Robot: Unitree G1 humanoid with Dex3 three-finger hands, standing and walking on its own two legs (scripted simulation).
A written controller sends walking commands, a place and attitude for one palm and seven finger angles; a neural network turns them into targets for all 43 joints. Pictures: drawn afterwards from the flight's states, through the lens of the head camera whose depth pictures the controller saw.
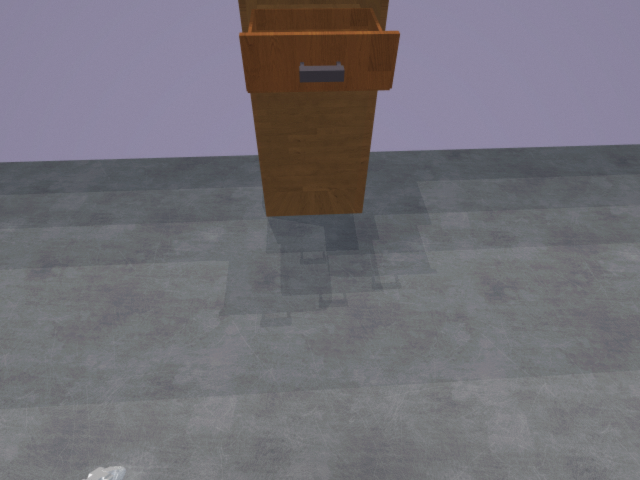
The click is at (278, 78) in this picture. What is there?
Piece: drawer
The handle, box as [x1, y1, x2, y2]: [299, 61, 344, 81]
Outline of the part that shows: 343,66 340,64 339,61 336,62 335,65 331,66 304,66 303,62 300,62 300,81 343,81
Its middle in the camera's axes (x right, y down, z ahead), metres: +0.00 -0.42 +0.96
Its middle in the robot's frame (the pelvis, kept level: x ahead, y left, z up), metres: +1.01 +0.06 +0.04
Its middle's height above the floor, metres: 0.81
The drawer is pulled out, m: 0.28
